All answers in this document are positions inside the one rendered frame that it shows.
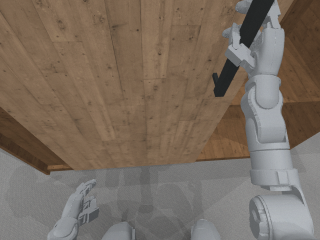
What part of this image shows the left robot hand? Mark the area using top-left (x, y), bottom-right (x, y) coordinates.
top-left (61, 179), bottom-right (99, 227)

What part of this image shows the right robot forearm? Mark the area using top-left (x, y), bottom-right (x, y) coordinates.
top-left (240, 74), bottom-right (314, 235)

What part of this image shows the robot left thigh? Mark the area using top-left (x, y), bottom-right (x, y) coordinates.
top-left (101, 223), bottom-right (136, 240)

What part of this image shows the wardrobe door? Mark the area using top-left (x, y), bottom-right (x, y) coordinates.
top-left (0, 0), bottom-right (294, 171)
top-left (0, 107), bottom-right (67, 166)

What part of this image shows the robot thigh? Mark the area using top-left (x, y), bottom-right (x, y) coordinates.
top-left (190, 220), bottom-right (221, 240)
top-left (101, 223), bottom-right (136, 240)

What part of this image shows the right robot hand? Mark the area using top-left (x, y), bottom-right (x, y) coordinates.
top-left (222, 0), bottom-right (285, 80)

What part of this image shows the left robot forearm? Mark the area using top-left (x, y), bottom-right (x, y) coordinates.
top-left (47, 217), bottom-right (79, 240)

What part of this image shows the handle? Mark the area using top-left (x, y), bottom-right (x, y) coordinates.
top-left (212, 0), bottom-right (275, 97)

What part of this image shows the robot right thigh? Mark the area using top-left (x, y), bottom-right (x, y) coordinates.
top-left (190, 220), bottom-right (221, 240)

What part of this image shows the robot right upper arm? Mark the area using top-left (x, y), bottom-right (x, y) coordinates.
top-left (249, 194), bottom-right (320, 240)

